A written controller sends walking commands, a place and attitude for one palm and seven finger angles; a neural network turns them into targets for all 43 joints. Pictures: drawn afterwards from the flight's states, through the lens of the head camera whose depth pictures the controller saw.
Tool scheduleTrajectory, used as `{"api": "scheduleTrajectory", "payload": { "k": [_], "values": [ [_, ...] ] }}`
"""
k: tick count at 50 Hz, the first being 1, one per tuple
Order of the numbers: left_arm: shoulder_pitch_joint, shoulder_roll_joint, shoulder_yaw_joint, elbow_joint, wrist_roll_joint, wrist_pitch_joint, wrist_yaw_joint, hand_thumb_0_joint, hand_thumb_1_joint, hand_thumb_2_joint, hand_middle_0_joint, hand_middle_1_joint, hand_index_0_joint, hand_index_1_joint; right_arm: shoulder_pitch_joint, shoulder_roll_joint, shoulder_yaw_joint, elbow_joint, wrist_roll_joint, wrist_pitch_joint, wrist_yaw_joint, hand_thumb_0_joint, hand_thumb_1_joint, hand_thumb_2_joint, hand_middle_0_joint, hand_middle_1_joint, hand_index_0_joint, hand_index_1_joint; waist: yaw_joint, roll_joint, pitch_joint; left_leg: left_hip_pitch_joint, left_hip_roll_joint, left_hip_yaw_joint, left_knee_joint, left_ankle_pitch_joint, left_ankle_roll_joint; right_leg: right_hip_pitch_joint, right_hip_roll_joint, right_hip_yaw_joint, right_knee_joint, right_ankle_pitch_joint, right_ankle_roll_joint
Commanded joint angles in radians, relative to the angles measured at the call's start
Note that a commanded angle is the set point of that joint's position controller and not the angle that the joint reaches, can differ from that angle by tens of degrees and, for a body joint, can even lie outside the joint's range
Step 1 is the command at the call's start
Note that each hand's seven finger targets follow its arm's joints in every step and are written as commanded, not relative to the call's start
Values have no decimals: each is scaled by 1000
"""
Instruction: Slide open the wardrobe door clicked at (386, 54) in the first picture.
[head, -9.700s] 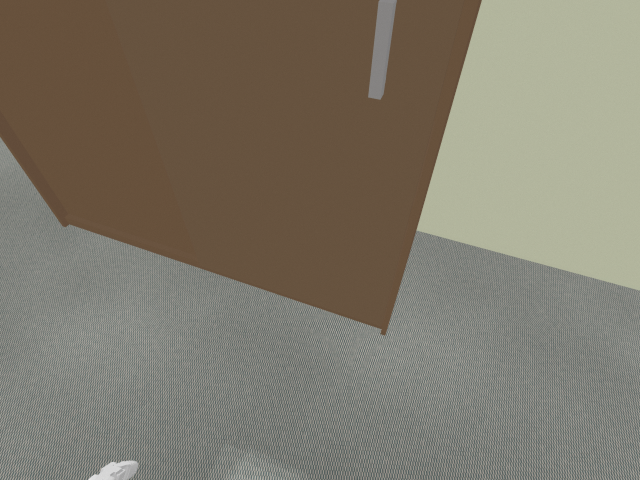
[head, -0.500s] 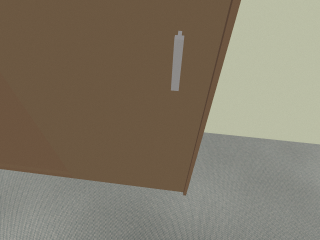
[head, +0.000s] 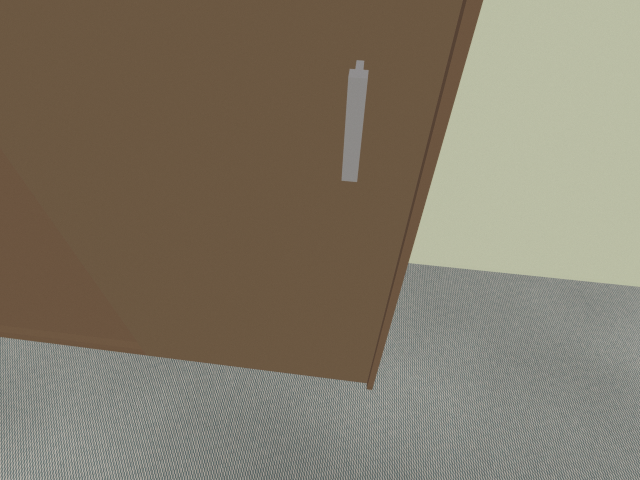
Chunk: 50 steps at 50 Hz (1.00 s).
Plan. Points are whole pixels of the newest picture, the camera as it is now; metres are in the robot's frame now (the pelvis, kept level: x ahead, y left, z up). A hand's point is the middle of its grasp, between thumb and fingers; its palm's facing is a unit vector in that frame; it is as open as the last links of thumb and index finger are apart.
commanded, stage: look again from close up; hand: right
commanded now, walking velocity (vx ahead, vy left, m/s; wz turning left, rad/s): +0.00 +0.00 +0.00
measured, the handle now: (354, 123) +0.53 -0.01 +0.19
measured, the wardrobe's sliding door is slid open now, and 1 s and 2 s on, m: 0.00 0.00 0.00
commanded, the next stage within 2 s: shuffle to correct the standing spot in 0.28 s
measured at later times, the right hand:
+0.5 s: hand out of the picture +0.06 -0.24 -0.16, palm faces -0.01 +0.95 -0.31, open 7.3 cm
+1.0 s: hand out of the picture -0.03 -0.11 -0.19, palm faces +0.10 +0.98 -0.16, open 7.3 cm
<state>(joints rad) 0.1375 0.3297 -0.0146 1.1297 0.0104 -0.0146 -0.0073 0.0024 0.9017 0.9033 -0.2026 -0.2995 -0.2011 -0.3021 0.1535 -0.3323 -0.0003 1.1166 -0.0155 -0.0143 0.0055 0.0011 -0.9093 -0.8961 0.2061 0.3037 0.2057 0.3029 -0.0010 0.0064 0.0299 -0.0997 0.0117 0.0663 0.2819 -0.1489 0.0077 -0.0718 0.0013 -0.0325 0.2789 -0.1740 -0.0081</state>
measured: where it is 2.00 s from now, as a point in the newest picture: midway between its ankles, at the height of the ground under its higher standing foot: outside the picture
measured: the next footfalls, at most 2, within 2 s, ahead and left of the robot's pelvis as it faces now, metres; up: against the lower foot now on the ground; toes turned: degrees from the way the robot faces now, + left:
right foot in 1.20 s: +0.09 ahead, -0.04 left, +0.00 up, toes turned -11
left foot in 1.58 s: +0.18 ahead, +0.32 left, +0.00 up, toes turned +3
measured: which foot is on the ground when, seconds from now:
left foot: down 0.00-1.00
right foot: down 0.00-0.92, up 0.94-1.00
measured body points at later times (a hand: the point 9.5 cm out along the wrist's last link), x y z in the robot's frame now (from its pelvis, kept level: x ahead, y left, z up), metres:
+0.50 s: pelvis +0.01 +0.00 +0.00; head +0.01 +0.00 +0.45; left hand +0.07 +0.29 -0.14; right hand +0.06 -0.29 -0.14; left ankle +0.00 +0.11 -0.75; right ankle -0.01 -0.11 -0.75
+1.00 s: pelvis +0.04 +0.05 -0.02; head +0.07 +0.04 +0.43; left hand +0.00 +0.28 -0.17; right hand -0.03 -0.16 -0.18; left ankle +0.00 +0.11 -0.75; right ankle -0.02 -0.09 -0.73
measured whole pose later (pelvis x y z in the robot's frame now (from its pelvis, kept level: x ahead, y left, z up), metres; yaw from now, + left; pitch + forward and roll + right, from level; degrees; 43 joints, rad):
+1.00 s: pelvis +0.04 +0.05 -0.02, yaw -3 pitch +1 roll +1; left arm 0.33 0.14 0.03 1.17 0.02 0.03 0.06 0.00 0.90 0.90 -0.20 -0.30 -0.20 -0.30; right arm 0.39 -0.14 -0.05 1.10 -0.04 0.03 -0.01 0.00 -0.91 -0.90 0.20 0.30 0.20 0.30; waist 0.00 0.00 0.04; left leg -0.17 -0.06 0.15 0.49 -0.33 0.09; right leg -0.30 -0.08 -0.02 0.79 -0.48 0.02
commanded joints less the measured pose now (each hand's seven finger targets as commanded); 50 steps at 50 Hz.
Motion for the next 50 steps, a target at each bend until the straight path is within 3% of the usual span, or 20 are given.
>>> {"api": "scheduleTrajectory", "payload": {
  "k": [1,19,23,25,34,41,44,45,46,47,48,49,50],
  "values": [
    [-34,205,43,-60,-1,-24,18,0,900,900,-200,-300,-200,-300,-32,-204,-39,-60,-1,-25,-18,0,-900,-900,200,300,200,300,-1,-8,-36,26,136,-126,-46,103,15,-40,-136,111,-48,110,-9],
    [-42,211,42,-63,-1,-26,19,0,900,900,-200,-300,-200,-300,-36,-206,-40,-58,-1,-26,-17,0,-900,-900,200,300,200,300,-4,-9,-48,38,138,-117,-41,131,13,-25,-138,110,-50,140,-7],
    [5,85,11,-38,3,-11,16,0,900,900,-200,-300,-200,-300,36,-78,-9,-20,5,-5,-22,0,-900,-900,200,300,200,300,-2,4,-18,22,128,-85,-41,30,-24,-53,-142,116,-60,78,11],
    [30,54,8,-29,4,-4,16,0,900,900,-200,-300,-200,-300,73,-52,-1,-8,6,1,-25,0,-900,-900,200,300,200,300,-3,5,-15,16,124,-71,-35,19,-34,-56,-145,119,-50,78,14],
    [132,21,38,9,7,5,41,0,900,900,-200,-300,-200,-300,174,17,-11,6,-3,18,-27,0,-900,-900,200,300,200,300,7,-49,40,-48,88,-17,64,10,-30,-72,-182,135,4,111,-2],
    [222,13,76,19,10,10,73,0,900,900,-200,-300,-200,-300,254,71,-40,-25,-17,37,-13,0,-900,-900,200,300,200,300,10,-89,72,-135,39,-3,183,-50,-10,-119,-249,186,62,81,-62],
    [232,-10,83,8,11,7,81,0,900,900,-200,-300,-200,-300,305,79,-57,-36,-20,36,-11,0,-900,-900,200,300,200,300,-4,-43,44,-66,55,-45,168,3,12,-204,-220,134,169,65,-51],
    [225,-35,80,-2,9,7,83,0,900,900,-200,-300,-200,-300,336,70,-63,-31,-22,35,-13,0,-900,-900,200,300,200,300,-19,43,38,1,90,-94,118,50,29,-276,-169,68,252,26,-31],
    [224,-80,70,-11,8,9,83,0,900,900,-200,-300,-200,-300,365,40,-76,-24,-25,35,-20,0,-900,-900,200,300,200,300,-28,167,24,70,172,-186,44,112,62,-369,-83,-46,395,-115,6],
    [173,-103,64,-31,10,16,86,0,900,900,-200,-300,-200,-300,396,33,-80,-19,-24,35,-24,0,-900,-900,200,300,200,300,-58,217,36,59,243,-265,-16,205,104,-427,-54,-64,576,-371,18],
    [155,-97,69,-38,11,21,87,0,900,900,-200,-300,-200,-300,375,59,-72,-25,-24,38,-28,0,-900,-900,200,300,200,300,-41,153,61,5,260,-268,-29,194,159,-446,-78,-25,693,-400,12],
    [161,-103,72,-36,10,21,83,0,900,900,-200,-300,-200,-300,329,71,-70,-40,-26,38,-28,0,-900,-900,200,300,200,300,-18,91,61,-2,250,-235,-15,203,205,-459,-90,-26,760,-376,20],
    [165,-116,72,-36,10,20,79,0,900,900,-200,-300,-200,-300,307,86,-68,-51,-26,35,-32,0,-900,-900,200,300,200,300,-10,50,50,-7,245,-209,-3,239,222,-456,-97,-37,781,-365,22]
  ]
}}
